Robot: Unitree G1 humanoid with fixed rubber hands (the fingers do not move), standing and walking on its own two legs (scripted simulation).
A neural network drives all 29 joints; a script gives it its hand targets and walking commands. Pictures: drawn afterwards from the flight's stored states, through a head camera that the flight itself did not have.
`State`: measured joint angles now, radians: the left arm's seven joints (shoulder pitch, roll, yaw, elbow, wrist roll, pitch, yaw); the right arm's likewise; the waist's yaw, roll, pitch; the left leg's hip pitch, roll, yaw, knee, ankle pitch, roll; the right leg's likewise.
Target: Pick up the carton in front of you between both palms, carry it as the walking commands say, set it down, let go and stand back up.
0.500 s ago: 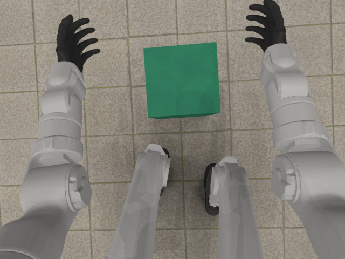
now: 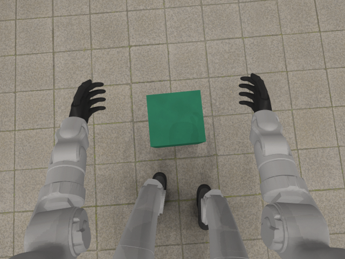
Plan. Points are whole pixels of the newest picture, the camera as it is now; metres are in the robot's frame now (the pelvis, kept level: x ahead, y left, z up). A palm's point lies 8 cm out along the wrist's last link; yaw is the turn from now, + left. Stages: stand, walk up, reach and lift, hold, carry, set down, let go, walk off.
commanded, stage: let go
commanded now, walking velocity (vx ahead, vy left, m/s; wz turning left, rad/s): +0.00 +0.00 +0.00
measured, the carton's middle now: (175, 122) +0.44 +0.05 -0.55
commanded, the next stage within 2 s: stand in 1.08 s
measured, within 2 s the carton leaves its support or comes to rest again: neither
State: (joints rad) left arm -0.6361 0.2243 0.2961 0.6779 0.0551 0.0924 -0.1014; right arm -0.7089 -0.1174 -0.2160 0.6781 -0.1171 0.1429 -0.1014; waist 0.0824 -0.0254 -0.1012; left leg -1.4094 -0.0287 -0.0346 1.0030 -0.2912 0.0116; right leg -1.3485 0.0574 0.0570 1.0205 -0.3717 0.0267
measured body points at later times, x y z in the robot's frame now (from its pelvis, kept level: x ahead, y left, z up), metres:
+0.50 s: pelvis +0.06 +0.00 +0.09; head +0.16 -0.01 +0.53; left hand +0.24 +0.24 +0.01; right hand +0.30 -0.21 -0.01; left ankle +0.06 +0.11 -0.64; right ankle +0.03 -0.13 -0.64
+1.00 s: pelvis +0.07 -0.02 +0.10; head +0.08 -0.02 +0.55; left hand +0.23 +0.22 +0.02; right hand +0.25 -0.25 +0.02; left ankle +0.07 +0.11 -0.64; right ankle +0.03 -0.13 -0.64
